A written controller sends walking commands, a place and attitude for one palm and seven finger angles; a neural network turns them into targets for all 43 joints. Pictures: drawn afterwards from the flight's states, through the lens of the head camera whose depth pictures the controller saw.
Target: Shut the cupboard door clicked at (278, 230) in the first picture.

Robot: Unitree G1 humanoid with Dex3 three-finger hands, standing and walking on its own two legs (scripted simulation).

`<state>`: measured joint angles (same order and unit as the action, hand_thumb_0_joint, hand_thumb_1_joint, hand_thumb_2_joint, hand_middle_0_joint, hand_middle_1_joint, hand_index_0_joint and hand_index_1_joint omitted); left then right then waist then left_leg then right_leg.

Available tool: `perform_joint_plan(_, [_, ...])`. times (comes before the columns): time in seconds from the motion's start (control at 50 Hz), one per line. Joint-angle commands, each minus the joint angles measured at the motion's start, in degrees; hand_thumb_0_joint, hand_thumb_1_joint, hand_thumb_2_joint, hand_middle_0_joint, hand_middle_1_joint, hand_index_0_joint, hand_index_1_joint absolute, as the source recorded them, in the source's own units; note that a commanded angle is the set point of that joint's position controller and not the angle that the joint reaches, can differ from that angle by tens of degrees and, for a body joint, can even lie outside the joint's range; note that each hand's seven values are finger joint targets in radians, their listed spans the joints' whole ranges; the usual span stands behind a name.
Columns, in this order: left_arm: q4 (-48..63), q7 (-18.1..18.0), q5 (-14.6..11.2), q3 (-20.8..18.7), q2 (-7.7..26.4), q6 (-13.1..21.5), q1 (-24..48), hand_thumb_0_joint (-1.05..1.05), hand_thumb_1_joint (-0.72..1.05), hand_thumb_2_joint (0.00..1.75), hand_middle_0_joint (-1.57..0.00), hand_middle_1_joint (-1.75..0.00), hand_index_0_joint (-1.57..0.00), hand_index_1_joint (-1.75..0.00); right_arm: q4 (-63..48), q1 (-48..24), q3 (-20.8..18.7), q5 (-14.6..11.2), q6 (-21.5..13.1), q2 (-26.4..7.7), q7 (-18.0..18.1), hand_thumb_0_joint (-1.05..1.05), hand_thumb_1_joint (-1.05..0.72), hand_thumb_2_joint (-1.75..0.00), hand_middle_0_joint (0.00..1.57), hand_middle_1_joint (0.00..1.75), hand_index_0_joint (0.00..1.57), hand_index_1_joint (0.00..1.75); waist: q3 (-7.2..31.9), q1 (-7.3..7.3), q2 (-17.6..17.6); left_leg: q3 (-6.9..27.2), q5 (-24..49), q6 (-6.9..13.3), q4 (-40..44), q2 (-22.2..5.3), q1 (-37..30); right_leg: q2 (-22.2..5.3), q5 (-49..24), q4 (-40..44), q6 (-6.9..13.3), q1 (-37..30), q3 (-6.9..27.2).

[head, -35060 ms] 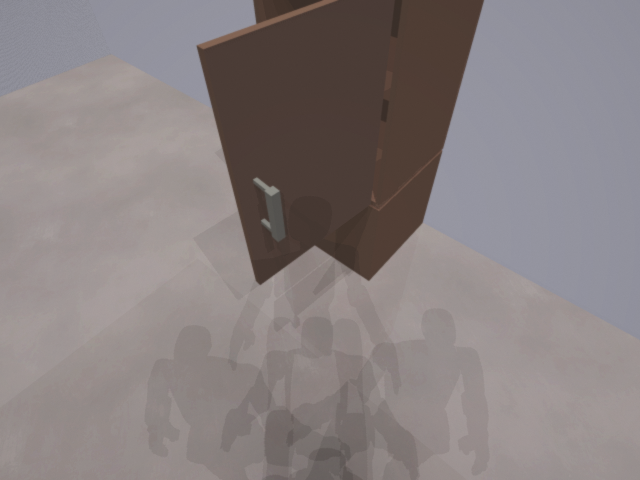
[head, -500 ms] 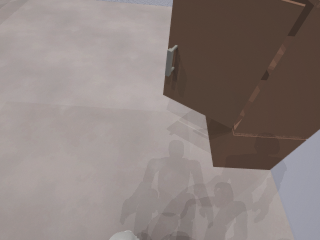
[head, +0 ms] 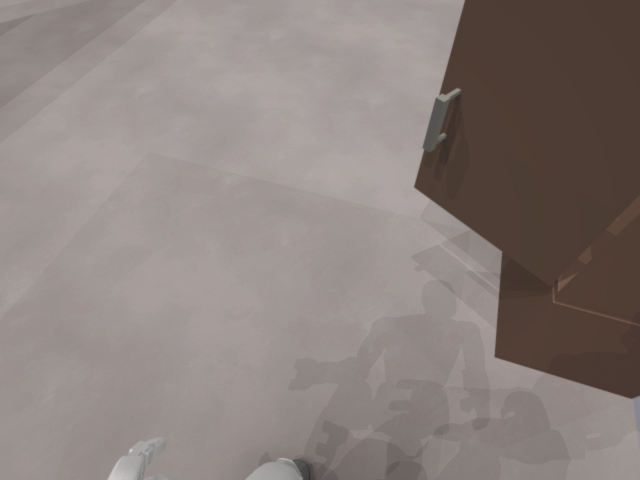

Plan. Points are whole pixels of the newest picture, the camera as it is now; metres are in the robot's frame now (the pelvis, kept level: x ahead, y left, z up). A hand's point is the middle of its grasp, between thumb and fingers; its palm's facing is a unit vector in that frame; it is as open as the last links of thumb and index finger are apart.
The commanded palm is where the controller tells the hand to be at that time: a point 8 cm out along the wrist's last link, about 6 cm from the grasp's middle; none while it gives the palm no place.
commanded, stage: walk to a spot facing it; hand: left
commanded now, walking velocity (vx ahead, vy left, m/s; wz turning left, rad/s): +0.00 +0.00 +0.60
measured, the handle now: (441, 120) +0.82 -0.24 -0.07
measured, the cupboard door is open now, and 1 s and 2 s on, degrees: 59 59 59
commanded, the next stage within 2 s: turn to face it in 1.58 s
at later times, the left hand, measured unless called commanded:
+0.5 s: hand out of the picture -0.03 +0.23 -0.18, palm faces +0.39 -0.89 -0.26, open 7.4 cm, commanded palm none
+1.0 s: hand out of the picture -0.01 +0.18 -0.15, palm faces +0.63 -0.74 -0.24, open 7.4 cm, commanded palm none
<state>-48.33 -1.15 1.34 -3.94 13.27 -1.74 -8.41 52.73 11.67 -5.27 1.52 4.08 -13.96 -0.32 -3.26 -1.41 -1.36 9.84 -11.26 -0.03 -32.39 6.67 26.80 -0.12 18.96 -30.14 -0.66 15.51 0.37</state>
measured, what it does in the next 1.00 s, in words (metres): steps on the spot, turning left: left foot, then right foot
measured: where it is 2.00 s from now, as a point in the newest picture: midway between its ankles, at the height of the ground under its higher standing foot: (266, 462)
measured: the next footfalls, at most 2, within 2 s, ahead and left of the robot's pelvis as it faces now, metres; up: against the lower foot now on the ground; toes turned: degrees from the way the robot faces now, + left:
left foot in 0.36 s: +0.03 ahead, +0.13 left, +0.00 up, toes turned +21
right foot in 0.76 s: +0.15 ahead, -0.10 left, +0.00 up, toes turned +25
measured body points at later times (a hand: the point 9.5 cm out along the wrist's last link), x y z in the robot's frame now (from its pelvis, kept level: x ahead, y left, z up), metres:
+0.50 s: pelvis +0.02 +0.02 +0.00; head +0.06 +0.06 +0.44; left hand -0.05 +0.28 -0.16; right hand +0.22 -0.18 -0.13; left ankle -0.01 +0.11 -0.73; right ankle +0.02 -0.14 -0.66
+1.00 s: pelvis +0.08 +0.01 +0.01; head +0.12 +0.03 +0.46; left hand -0.04 +0.22 -0.13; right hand +0.29 -0.16 -0.14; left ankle +0.02 +0.12 -0.66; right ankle +0.11 -0.12 -0.73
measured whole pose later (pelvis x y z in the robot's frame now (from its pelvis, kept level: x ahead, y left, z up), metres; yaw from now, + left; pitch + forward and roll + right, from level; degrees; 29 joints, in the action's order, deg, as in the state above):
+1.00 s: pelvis +0.08 +0.01 +0.01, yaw +40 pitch +0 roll +1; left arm -51.5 -1.1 1.4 -2.9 9.8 -0.1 -17.0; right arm 52.8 12.6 -4.3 1.6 4.4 -13.7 -2.4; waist -4.8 -1.8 -0.2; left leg -2.4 -20.7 -2.1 -58.0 -1.6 30.3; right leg -7.1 18.8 -26.7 -1.7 7.0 -12.8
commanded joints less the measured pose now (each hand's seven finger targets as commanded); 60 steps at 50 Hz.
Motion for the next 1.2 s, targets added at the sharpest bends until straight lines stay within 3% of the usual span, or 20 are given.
perform_joint_plan(0.0, [4.9, -1.4, 0.4, -1.4, 10.7, 0.5, 3.0, 0.00, 0.90, 0.90, -0.20, -0.30, -0.20, -0.30, -5.4, 1.8, -2.0, 0.5, -0.9, -5.5, -0.4, 0.00, -0.90, -0.90, 0.20, 0.30, 0.20, 0.30, 0.1, -1.80, 7.8, -3.3, -16.0, -1.7, -35.0, -2.8, 8.3, -24.0, 3.7, 19.2, 10.2, 3.2, 15.9])
perform_joint_plan(0.1, [2.5, -1.4, 0.0, -1.3, 7.5, 2.3, -4.4, 0.00, 0.90, 0.90, -0.20, -0.30, -0.20, -0.30, -5.7, -1.1, -0.5, -0.3, -1.0, -3.7, -1.2, 0.00, -0.90, -0.90, 0.20, 0.30, 0.20, 0.30, 2.7, 0.24, 12.1, -9.6, -11.5, -3.5, -32.0, -6.0, 9.6, -16.6, -39.2, 6.4, 7.7, -12.4, 0.1])
perform_joint_plan(0.18, [0.6, -1.4, 0.3, -2.3, 9.4, 2.0, -11.5, 0.00, 0.90, 0.90, -0.20, -0.30, -0.20, -0.30, -7.1, -6.8, 0.7, -0.4, -1.1, -2.4, -1.4, 0.00, -0.90, -0.90, 0.20, 0.30, 0.20, 0.30, 4.2, 3.83, 13.0, -13.4, -13.1, -3.0, -20.0, -6.3, 6.7, -17.5, -46.5, 3.2, 6.9, -18.9, -2.6])
perform_joint_plan(0.28, [0.6, -1.1, 0.5, -3.1, 10.8, 1.7, -11.4, 0.00, 0.90, 0.90, -0.20, -0.30, -0.20, -0.30, -7.1, -5.6, 0.9, -0.6, -1.7, -2.9, -1.3, 0.00, -0.90, -0.90, 0.20, 0.30, 0.20, 0.30, 4.7, 3.05, 15.1, -16.7, -11.2, -1.1, -5.7, -5.5, -3.4, -19.3, -47.7, -1.6, 5.9, -16.1, -5.5])
perform_joint_plan(0.32, [1.1, -0.8, -0.1, -3.0, 10.5, 1.7, -10.0, 0.00, 0.90, 0.90, -0.20, -0.30, -0.20, -0.30, -5.0, 1.8, 0.1, -0.2, -2.3, -6.0, -1.3, 0.00, -0.90, -0.90, 0.20, 0.30, 0.20, 0.30, 8.3, -1.27, 9.4, -14.2, 4.2, 0.4, 5.7, -6.9, -19.5, -17.5, -39.2, -14.0, 2.0, -7.0, -9.7])
perform_joint_plan(0.36, [5.6, -0.6, -0.6, -0.8, 4.5, 1.3, -6.3, 0.00, 0.90, 0.90, -0.20, -0.30, -0.20, -0.30, -3.0, 10.9, -2.3, -0.5, -2.8, -15.9, -0.2, 0.00, -0.90, -0.90, 0.20, 0.30, 0.20, 0.30, 14.6, -5.50, -16.3, 15.7, 54.2, 14.7, 7.1, -31.1, -36.6, -5.8, 20.4, -36.6, -3.5, 18.6, -6.7])
perform_joint_plan(0.38, [6.3, -1.0, -0.2, -1.2, 6.3, 0.6, -4.4, 0.00, 0.90, 0.90, -0.20, -0.30, -0.20, -0.30, -2.2, 10.3, -1.7, -0.6, -2.3, -14.9, 0.2, 0.00, -0.90, -0.90, 0.20, 0.30, 0.20, 0.30, 13.4, -4.77, -9.0, 9.3, 45.0, 15.6, 6.9, -31.3, -32.7, -7.7, 19.2, -38.3, -2.3, 17.6, -1.7])
perform_joint_plan(0.48, [3.3, 0.1, -0.1, -1.9, 5.6, -0.3, -4.0, 0.00, 0.90, 0.90, -0.20, -0.30, -0.20, -0.30, -5.6, -1.2, 0.0, 0.1, -2.9, -10.0, 1.5, 0.00, -0.90, -0.90, 0.20, 0.30, 0.20, 0.30, 4.8, -0.12, -7.2, 2.8, 24.5, 9.5, 10.4, -19.9, -18.8, -6.4, 5.4, -35.0, -3.6, 15.7, -1.0])
perform_joint_plan(0.64, [3.9, 1.4, 0.1, -1.6, 4.8, 0.2, -3.7, 0.00, 0.90, 0.90, -0.20, -0.30, -0.20, -0.30, -5.9, -2.8, -0.9, 0.7, -2.4, -11.2, 0.6, 0.00, -0.90, -0.90, 0.20, 0.30, 0.20, 0.30, 3.1, 0.68, -10.5, 8.6, -15.7, 8.5, 15.1, -16.0, -8.3, -1.8, 4.1, -13.4, -3.2, 5.1, -4.4])
perform_joint_plan(0.7, [1.3, 1.7, 0.4, -2.4, 6.4, 1.5, -12.5, 0.00, 0.90, 0.90, -0.20, -0.30, -0.20, -0.30, -6.6, -5.3, -1.0, 0.1, -2.4, -9.7, 0.4, 0.00, -0.90, -0.90, 0.20, 0.30, 0.20, 0.30, 4.2, 5.50, -5.1, 7.3, -24.9, 6.2, 6.0, -11.4, 4.4, -0.5, 0.8, 0.2, -2.6, -13.2, -4.8])
perform_joint_plan(0.72, [0.5, 1.2, 1.2, -3.3, 10.9, 2.5, -17.5, 0.00, 0.90, 0.90, -0.20, -0.30, -0.20, -0.30, -7.4, -5.0, -0.3, -0.6, -2.7, -5.9, 0.1, 0.00, -0.90, -0.90, 0.20, 0.30, 0.20, 0.30, 6.3, 8.07, 8.7, 0.3, -26.5, 2.9, -9.2, -4.5, 13.9, -10.6, 13.4, 11.9, 0.0, -22.2, 7.1])
perform_joint_plan(0.74, [1.0, 0.4, 1.2, -3.5, 14.7, 2.5, -16.8, 0.00, 0.90, 0.90, -0.20, -0.30, -0.20, -0.30, -8.7, -4.7, 0.3, -0.6, -3.3, -2.3, 0.2, 0.00, -0.90, -0.90, 0.20, 0.30, 0.20, 0.30, 4.5, 8.00, 22.2, -6.6, -26.8, -0.1, -27.5, -0.7, 20.1, -26.8, 22.9, 21.4, 5.2, -19.6, 27.4])
perform_joint_plan(0.78, [3.4, 0.1, 0.0, -2.5, 11.3, 2.3, -7.3, 0.00, 0.90, 0.90, -0.20, -0.30, -0.20, -0.30, -8.0, -2.8, -0.7, 0.5, -2.3, -5.2, -0.6, 0.00, -0.90, -0.90, 0.20, 0.30, 0.20, 0.30, 0.3, 1.86, 9.3, -4.0, -16.6, -0.3, -39.2, -6.0, 15.4, -26.0, 18.3, 22.4, 7.3, -6.2, 19.7])
perform_joint_plan(0.82, [3.5, -0.4, 0.1, -1.7, 7.5, 2.9, -3.9, 0.00, 0.90, 0.90, -0.20, -0.30, -0.20, -0.30, -5.5, -1.3, -0.7, 0.4, -2.0, -5.4, -1.2, 0.00, -0.90, -0.90, 0.20, 0.30, 0.20, 0.30, -0.9, -0.15, 13.0, -5.3, -11.3, -1.4, -41.6, -9.1, 12.5, -21.7, 4.3, 18.9, 6.4, -3.8, 10.3])
perform_joint_plan(0.9, [1.5, -0.7, 0.2, -1.6, 6.7, 3.5, -8.1, 0.00, 0.90, 0.90, -0.20, -0.30, -0.20, -0.30, -5.2, -2.3, 0.7, -0.3, -1.6, -2.2, -1.9, 0.00, -0.90, -0.90, 0.20, 0.30, 0.20, 0.30, -0.3, 0.86, 12.2, -11.2, -9.9, -2.5, -29.3, -8.7, 9.0, -18.2, -29.0, 11.4, 5.6, -10.5, -6.0])
perform_joint_plan(1.04, [0.0, -0.7, 0.4, -3.0, 10.0, 2.6, -12.3, 0.00, 0.90, 0.90, -0.20, -0.30, -0.20, -0.30, -6.5, -3.9, 1.5, -0.3, -2.6, -1.6, -2.0, 0.00, -0.90, -0.90, 0.20, 0.30, 0.20, 0.30, 3.6, 2.76, 13.7, -17.9, -9.0, -0.2, -6.4, -6.1, -1.5, -20.0, -44.5, 0.3, 4.6, -16.2, -11.4])
perform_joint_plan(1.08, [0.6, -0.4, -0.2, -3.0, 10.1, 2.6, -11.0, 0.00, 0.90, 0.90, -0.20, -0.30, -0.20, -0.30, -4.4, 5.1, 0.5, 0.1, -3.3, -5.1, -1.7, 0.00, -0.90, -0.90, 0.20, 0.30, 0.20, 0.30, 9.3, -2.46, 7.9, -16.7, 2.6, 1.1, 3.9, -5.3, -18.1, -18.6, -37.0, -13.3, 1.6, -9.3, -13.9])
perform_joint_plan(1.12, [4.9, 0.3, -0.6, -1.1, 4.3, 2.5, -8.2, 0.00, 0.90, 0.90, -0.20, -0.30, -0.20, -0.30, -2.5, 15.3, -2.1, 0.2, -4.1, -16.4, -0.6, 0.00, -0.90, -0.90, 0.20, 0.30, 0.20, 0.30, 16.8, -6.86, -17.1, 17.0, 28.8, 14.2, 8.3, -29.3, -38.0, -5.9, 21.2, -40.0, -3.3, 19.5, -9.4])
perform_joint_plan(1.14, [6.2, 0.0, -0.3, -1.2, 5.9, 2.0, -4.8, 0.00, 0.90, 0.90, -0.20, -0.30, -0.20, -0.30, -1.6, 15.8, -1.8, -0.2, -3.7, -16.0, 0.0, 0.00, -0.90, -0.90, 0.20, 0.30, 0.20, 0.30, 15.9, -6.90, -10.0, 16.0, 20.8, 16.5, 9.7, -31.1, -36.3, -7.4, 19.5, -42.4, -2.1, 21.9, -3.1])
perform_joint_plan(1.18, [4.8, 0.1, -0.1, -1.8, 5.3, 1.8, -2.0, 0.00, 0.90, 0.90, -0.20, -0.30, -0.20, -0.30, -3.8, 8.9, -0.6, 0.0, -4.1, -11.9, 0.9, 0.00, -0.90, -0.90, 0.20, 0.30, 0.20, 0.30, 8.2, -4.58, -9.3, 12.3, 6.6, 12.4, 13.2, -25.5, -23.9, -8.8, 11.9, -40.6, -2.2, 21.0, -1.4])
